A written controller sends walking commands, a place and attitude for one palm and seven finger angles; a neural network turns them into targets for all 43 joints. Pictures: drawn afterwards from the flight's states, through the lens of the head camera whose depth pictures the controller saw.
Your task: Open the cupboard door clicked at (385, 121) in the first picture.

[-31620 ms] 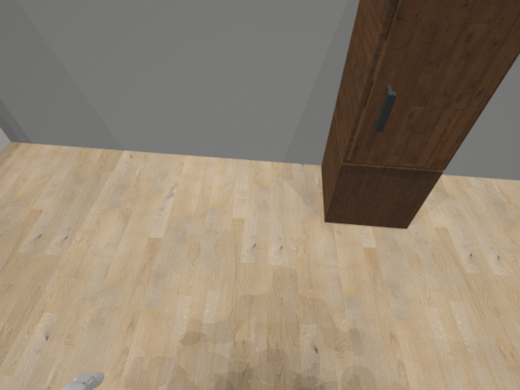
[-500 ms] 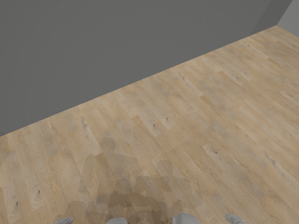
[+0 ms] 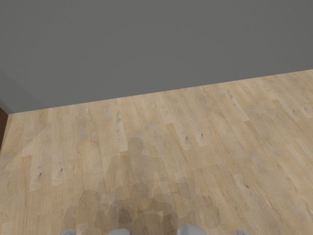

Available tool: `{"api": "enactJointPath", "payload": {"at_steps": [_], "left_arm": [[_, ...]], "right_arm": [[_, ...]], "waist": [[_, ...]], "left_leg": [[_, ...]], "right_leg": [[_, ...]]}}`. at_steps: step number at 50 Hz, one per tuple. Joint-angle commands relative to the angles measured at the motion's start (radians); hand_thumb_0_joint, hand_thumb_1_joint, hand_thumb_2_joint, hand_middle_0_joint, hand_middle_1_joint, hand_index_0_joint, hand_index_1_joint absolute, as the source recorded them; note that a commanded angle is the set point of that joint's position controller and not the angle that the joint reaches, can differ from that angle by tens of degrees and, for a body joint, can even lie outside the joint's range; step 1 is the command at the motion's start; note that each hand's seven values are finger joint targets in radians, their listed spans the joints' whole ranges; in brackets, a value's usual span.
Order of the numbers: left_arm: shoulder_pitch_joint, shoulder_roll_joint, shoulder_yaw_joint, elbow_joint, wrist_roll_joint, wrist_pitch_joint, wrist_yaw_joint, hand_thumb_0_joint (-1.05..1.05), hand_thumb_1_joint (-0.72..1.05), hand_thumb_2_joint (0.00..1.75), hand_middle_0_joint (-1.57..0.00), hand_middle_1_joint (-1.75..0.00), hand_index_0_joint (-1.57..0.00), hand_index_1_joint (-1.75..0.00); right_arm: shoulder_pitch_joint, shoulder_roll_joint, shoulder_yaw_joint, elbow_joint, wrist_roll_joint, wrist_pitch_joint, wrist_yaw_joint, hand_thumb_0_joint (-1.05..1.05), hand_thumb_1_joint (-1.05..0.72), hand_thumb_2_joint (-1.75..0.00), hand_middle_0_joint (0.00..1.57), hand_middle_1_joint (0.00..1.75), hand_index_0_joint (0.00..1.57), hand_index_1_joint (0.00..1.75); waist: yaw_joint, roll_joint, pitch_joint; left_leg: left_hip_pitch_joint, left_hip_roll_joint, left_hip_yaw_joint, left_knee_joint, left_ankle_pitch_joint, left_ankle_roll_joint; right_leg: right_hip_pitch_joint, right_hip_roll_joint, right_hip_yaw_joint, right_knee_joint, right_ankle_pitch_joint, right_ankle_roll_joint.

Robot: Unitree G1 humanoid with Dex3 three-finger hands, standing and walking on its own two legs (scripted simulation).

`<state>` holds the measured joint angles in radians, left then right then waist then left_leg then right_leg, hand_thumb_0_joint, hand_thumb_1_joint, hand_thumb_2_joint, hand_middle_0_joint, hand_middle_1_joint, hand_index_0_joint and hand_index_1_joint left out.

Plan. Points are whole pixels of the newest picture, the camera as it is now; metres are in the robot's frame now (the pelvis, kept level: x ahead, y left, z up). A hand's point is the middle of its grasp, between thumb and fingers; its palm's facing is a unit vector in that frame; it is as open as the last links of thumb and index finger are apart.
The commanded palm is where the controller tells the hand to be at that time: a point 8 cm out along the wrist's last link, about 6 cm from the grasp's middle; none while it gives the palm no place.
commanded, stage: turn to face it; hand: left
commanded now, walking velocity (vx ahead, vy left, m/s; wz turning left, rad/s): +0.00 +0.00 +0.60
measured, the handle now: out of the picture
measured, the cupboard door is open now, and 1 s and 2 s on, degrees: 50 50 50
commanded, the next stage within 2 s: take the last steps up to it in 1.70 s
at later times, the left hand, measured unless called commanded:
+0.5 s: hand out of the picture +0.00 +0.17 -0.17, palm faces +0.32 -0.92 -0.22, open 7.4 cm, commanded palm none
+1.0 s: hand out of the picture -0.01 +0.15 -0.14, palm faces +0.56 -0.78 -0.27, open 7.4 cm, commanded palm none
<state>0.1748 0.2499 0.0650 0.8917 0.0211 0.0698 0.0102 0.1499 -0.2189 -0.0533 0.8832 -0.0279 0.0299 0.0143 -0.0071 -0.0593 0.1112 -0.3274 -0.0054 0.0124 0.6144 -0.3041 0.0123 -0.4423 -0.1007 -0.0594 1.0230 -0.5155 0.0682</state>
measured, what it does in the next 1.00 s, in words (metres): steps on the spot, turning left: right foot, then left foot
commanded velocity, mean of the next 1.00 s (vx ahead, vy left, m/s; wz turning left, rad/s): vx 0.00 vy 0.00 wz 0.60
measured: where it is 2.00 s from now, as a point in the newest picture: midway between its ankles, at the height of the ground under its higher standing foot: outside the picture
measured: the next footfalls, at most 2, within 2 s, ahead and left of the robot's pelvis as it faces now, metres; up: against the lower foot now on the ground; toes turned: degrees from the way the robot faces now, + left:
right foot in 0.20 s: +0.06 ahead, -0.16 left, +0.00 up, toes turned +5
left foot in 0.50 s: +0.01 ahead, +0.09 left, +0.00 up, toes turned +22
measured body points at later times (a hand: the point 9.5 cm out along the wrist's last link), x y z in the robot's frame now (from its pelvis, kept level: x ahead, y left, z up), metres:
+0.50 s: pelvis +0.01 -0.03 +0.00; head +0.06 +0.00 +0.45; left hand -0.01 +0.22 -0.15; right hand +0.21 -0.25 -0.13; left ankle -0.02 +0.08 -0.73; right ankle +0.02 -0.16 -0.72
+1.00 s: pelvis +0.04 -0.07 +0.01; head +0.09 -0.04 +0.46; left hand -0.04 +0.19 -0.12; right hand +0.27 -0.23 -0.13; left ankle -0.05 +0.03 -0.67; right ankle +0.09 -0.17 -0.73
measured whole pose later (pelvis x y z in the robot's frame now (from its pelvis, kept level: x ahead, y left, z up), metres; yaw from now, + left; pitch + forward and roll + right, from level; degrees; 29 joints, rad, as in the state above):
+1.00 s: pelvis +0.04 -0.07 +0.01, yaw +36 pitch +0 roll +2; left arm 0.19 0.21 0.04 0.86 0.03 0.02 0.02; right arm 0.14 -0.25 -0.08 0.92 -0.01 0.08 0.03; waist -0.02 -0.02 0.12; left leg -0.43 0.00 0.04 0.93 -0.48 -0.05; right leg -0.23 -0.12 -0.13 0.54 -0.32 0.01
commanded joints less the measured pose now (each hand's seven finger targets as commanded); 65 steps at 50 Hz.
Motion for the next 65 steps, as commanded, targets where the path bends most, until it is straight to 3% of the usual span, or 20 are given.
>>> {"api": "enactJointPath", "payload": {"at_steps": [1, 7, 8, 9, 10, 15, 22, 23, 25, 30, 38, 39, 41, 46, 50, 53, 54, 55, 56, 65], "left_arm": [[-0.031, 0.078, 0.025, -0.096, -0.009, -0.036, -0.001, 0.00, 0.90, 0.90, -0.20, -0.30, -0.20, -0.30], [0.092, 0.083, 0.027, -0.073, -0.014, -0.051, 0.003, 0.00, 0.90, 0.90, -0.20, -0.30, -0.20, -0.30], [0.141, 0.136, 0.040, -0.067, -0.005, -0.062, 0.010, 0.00, 0.90, 0.90, -0.20, -0.30, -0.20, -0.30], [0.144, 0.234, 0.057, -0.073, 0.011, -0.071, 0.018, 0.00, 0.90, 0.90, -0.20, -0.30, -0.20, -0.30], [0.115, 0.244, 0.046, -0.086, 0.005, -0.067, 0.017, 0.00, 0.90, 0.90, -0.20, -0.30, -0.20, -0.30], [0.020, 0.137, 0.024, -0.102, 0.006, -0.076, 0.025, 0.00, 0.90, 0.90, -0.20, -0.30, -0.20, -0.30], [0.088, 0.195, 0.046, -0.061, -0.001, -0.070, 0.015, 0.00, 0.90, 0.90, -0.20, -0.30, -0.20, -0.30], [0.071, 0.185, 0.048, -0.066, -0.008, -0.065, 0.012, 0.00, 0.90, 0.90, -0.20, -0.30, -0.20, -0.30], [0.019, 0.080, 0.016, -0.138, -0.012, -0.052, 0.005, 0.00, 0.90, 0.90, -0.20, -0.30, -0.20, -0.30], [-0.016, 0.092, 0.028, -0.091, -0.005, -0.037, -0.001, 0.00, 0.90, 0.90, -0.20, -0.30, -0.20, -0.30], [0.085, 0.089, 0.026, -0.075, -0.013, -0.051, 0.003, 0.00, 0.90, 0.90, -0.20, -0.30, -0.20, -0.30], [0.130, 0.132, 0.036, -0.069, -0.008, -0.061, 0.008, 0.00, 0.90, 0.90, -0.20, -0.30, -0.20, -0.30], [0.129, 0.254, 0.051, -0.083, 0.009, -0.069, 0.018, 0.00, 0.90, 0.90, -0.20, -0.30, -0.20, -0.30], [0.001, 0.142, 0.026, -0.107, 0.006, -0.075, 0.025, 0.00, 0.90, 0.90, -0.20, -0.30, -0.20, -0.30], [0.095, 0.192, 0.043, -0.067, 0.008, -0.074, 0.021, 0.00, 0.90, 0.90, -0.20, -0.30, -0.20, -0.30], [0.071, 0.196, 0.048, -0.065, -0.007, -0.068, 0.013, 0.00, 0.90, 0.90, -0.20, -0.30, -0.20, -0.30], [0.063, 0.166, 0.043, -0.081, -0.011, -0.063, 0.008, 0.00, 0.90, 0.90, -0.20, -0.30, -0.20, -0.30], [0.042, 0.091, 0.024, -0.125, -0.018, -0.057, 0.003, 0.00, 0.90, 0.90, -0.20, -0.30, -0.20, -0.30], [-0.031, 0.103, 0.017, -0.158, -0.006, -0.046, 0.009, 0.00, 0.90, 0.90, -0.20, -0.30, -0.20, -0.30], [0.011, 0.072, 0.018, -0.088, -0.014, -0.042, -0.001, 0.00, 0.90, 0.90, -0.20, -0.30, -0.20, -0.30]], "right_arm": [[0.033, -0.218, -0.053, -0.047, -0.002, -0.013, -0.031, 0.00, -0.90, -0.90, 0.20, 0.30, 0.20, 0.30], [-0.040, -0.222, -0.064, -0.068, 0.005, 0.006, -0.023, 0.00, -0.90, -0.90, 0.20, 0.30, 0.20, 0.30], [-0.050, -0.183, -0.060, -0.083, 0.014, 0.008, -0.019, 0.00, -0.90, -0.90, 0.20, 0.30, 0.20, 0.30], [-0.041, -0.113, -0.052, -0.105, 0.020, 0.007, -0.010, 0.00, -0.90, -0.90, 0.20, 0.30, 0.20, 0.30], [-0.052, -0.141, -0.055, -0.111, 0.010, 0.008, -0.002, 0.00, -0.90, -0.90, 0.20, 0.30, 0.20, 0.30], [-0.061, -0.092, -0.040, -0.062, 0.016, 0.026, 0.015, 0.00, -0.90, -0.90, 0.20, 0.30, 0.20, 0.30], [-0.039, -0.089, -0.023, -0.062, 0.019, 0.005, 0.015, 0.00, -0.90, -0.90, 0.20, 0.30, 0.20, 0.30], [0.014, -0.123, -0.033, -0.049, 0.017, 0.000, 0.014, 0.00, -0.90, -0.90, 0.20, 0.30, 0.20, 0.30], [0.143, -0.312, -0.078, -0.039, 0.003, -0.003, 0.000, 0.00, -0.90, -0.90, 0.20, 0.30, 0.20, 0.30], [0.011, -0.215, -0.049, -0.057, -0.001, -0.013, -0.031, 0.00, -0.90, -0.90, 0.20, 0.30, 0.20, 0.30], [-0.046, -0.224, -0.063, -0.070, 0.006, 0.005, -0.023, 0.00, -0.90, -0.90, 0.20, 0.30, 0.20, 0.30], [-0.061, -0.197, -0.060, -0.079, 0.013, 0.006, -0.018, 0.00, -0.90, -0.90, 0.20, 0.30, 0.20, 0.30], [-0.070, -0.137, -0.052, -0.114, 0.014, 0.006, -0.004, 0.00, -0.90, -0.90, 0.20, 0.30, 0.20, 0.30], [-0.057, -0.093, -0.037, -0.065, 0.016, 0.022, 0.015, 0.00, -0.90, -0.90, 0.20, 0.30, 0.20, 0.30], [-0.086, -0.066, -0.021, -0.067, 0.021, 0.007, 0.019, 0.00, -0.90, -0.90, 0.20, 0.30, 0.20, 0.30], [0.009, -0.108, -0.028, -0.047, 0.017, -0.001, 0.015, 0.00, -0.90, -0.90, 0.20, 0.30, 0.20, 0.30], [0.058, -0.172, -0.046, -0.043, 0.011, -0.007, 0.014, 0.00, -0.90, -0.90, 0.20, 0.30, 0.20, 0.30], [0.130, -0.287, -0.074, -0.038, 0.001, -0.010, 0.005, 0.00, -0.90, -0.90, 0.20, 0.30, 0.20, 0.30], [0.195, -0.318, -0.079, -0.015, 0.000, -0.002, -0.004, 0.00, -0.90, -0.90, 0.20, 0.30, 0.20, 0.30], [-0.003, -0.229, -0.056, -0.053, -0.004, -0.003, -0.027, 0.00, -0.90, -0.90, 0.20, 0.30, 0.20, 0.30]], "waist": [[-0.015, 0.225, -0.155], [0.041, 0.194, -0.172], [0.070, 0.054, -0.173], [0.074, -0.251, -0.157], [0.069, -0.214, -0.137], [0.009, -0.163, -0.116], [0.018, -0.125, -0.169], [-0.019, -0.057, -0.185], [-0.090, 0.374, -0.227], [-0.014, 0.235, -0.146], [0.038, 0.214, -0.168], [0.065, 0.119, -0.173], [0.078, -0.222, -0.135], [0.007, -0.177, -0.107], [0.052, -0.132, -0.156], [-0.006, -0.105, -0.191], [-0.033, 0.044, -0.224], [-0.074, 0.352, -0.232], [-0.104, 0.266, -0.226], [-0.003, 0.233, -0.177]], "left_leg": [[0.155, 0.232, -0.278, -0.242, 0.417, 0.143], [-0.033, 0.161, -0.297, -0.158, 0.242, 0.093], [-0.148, 0.078, -0.237, -0.034, 0.082, 0.037], [-0.299, -0.072, -0.052, 0.202, -0.207, -0.049], [-0.255, -0.035, -0.065, 0.434, -0.314, -0.042], [-0.190, 0.028, -0.001, 0.444, -0.173, -0.074], [0.051, -0.013, 0.089, -0.063, -0.008, -0.050], [0.182, 0.015, 0.051, -0.179, 0.112, -0.032], [0.376, 0.438, -0.479, -0.250, 0.672, 0.215], [0.159, 0.245, -0.287, -0.253, 0.406, 0.149], [-0.013, 0.160, -0.307, -0.161, 0.290, 0.098], [-0.103, 0.094, -0.268, -0.075, 0.176, 0.050], [-0.265, -0.053, -0.057, 0.398, -0.323, -0.045], [-0.186, 0.033, 0.001, 0.418, -0.186, -0.073], [-0.088, -0.007, 0.088, 0.110, -0.147, -0.066], [0.109, -0.005, 0.080, -0.140, 0.071, -0.040], [0.264, 0.105, -0.066, -0.194, 0.277, 0.010], [0.387, 0.381, -0.429, -0.221, 0.663, 0.175], [0.326, 0.446, -0.466, -0.227, 0.587, 0.254], [0.081, 0.205, -0.291, -0.209, 0.388, 0.134]], "right_leg": [[-0.063, 0.023, 0.051, -0.005, 0.055, 0.006], [0.290, 0.095, 0.004, -0.481, 0.216, -0.013], [0.409, -0.007, 0.110, -0.670, 0.212, -0.035], [0.453, -0.290, 0.411, -0.787, 0.233, -0.145], [0.306, -0.389, 0.424, -0.796, 0.264, -0.229], [0.299, -0.213, 0.085, -0.660, 0.682, -0.190], [0.345, -0.225, -0.006, -0.494, 0.746, -0.132], [0.246, -0.217, -0.039, -0.402, 0.641, -0.091], [-0.154, -0.016, -0.063, -0.005, -0.177, 0.023], [-0.100, 0.003, 0.063, 0.065, 0.061, 0.008], [0.275, 0.095, 0.006, -0.464, 0.211, -0.009], [0.389, 0.035, 0.069, -0.623, 0.251, -0.023], [0.341, -0.392, 0.444, -0.789, 0.297, -0.221], [0.298, -0.224, 0.078, -0.657, 0.669, -0.193], [0.417, -0.237, 0.030, -0.555, 0.849, -0.176], [0.326, -0.220, -0.045, -0.416, 0.747, -0.099], [0.169, -0.167, -0.094, -0.262, 0.558, -0.043], [-0.110, -0.028, -0.114, -0.042, -0.076, 0.030], [-0.136, -0.017, 0.004, 0.080, -0.176, 0.009], [0.123, 0.070, 0.016, -0.252, 0.051, -0.004]]}}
